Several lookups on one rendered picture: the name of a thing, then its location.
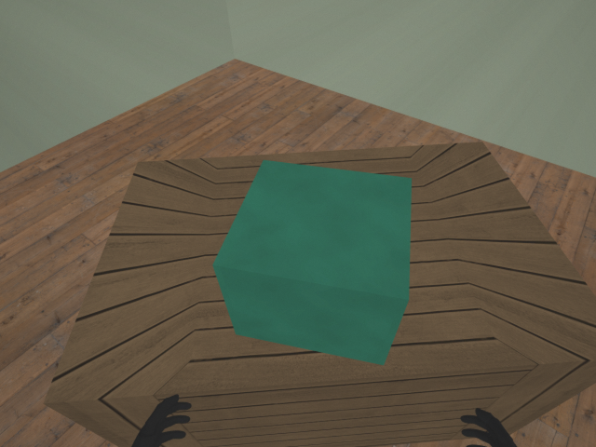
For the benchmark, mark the robot left hand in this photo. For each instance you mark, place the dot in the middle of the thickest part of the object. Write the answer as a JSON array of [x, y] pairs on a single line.
[[151, 434]]

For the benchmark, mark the robot right hand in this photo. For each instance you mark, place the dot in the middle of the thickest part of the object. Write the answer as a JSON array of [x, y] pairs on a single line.
[[496, 436]]

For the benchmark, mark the pedestal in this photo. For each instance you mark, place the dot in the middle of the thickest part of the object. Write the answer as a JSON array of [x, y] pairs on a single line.
[[498, 318]]

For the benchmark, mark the carton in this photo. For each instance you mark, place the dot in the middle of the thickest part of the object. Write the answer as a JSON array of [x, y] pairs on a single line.
[[319, 258]]

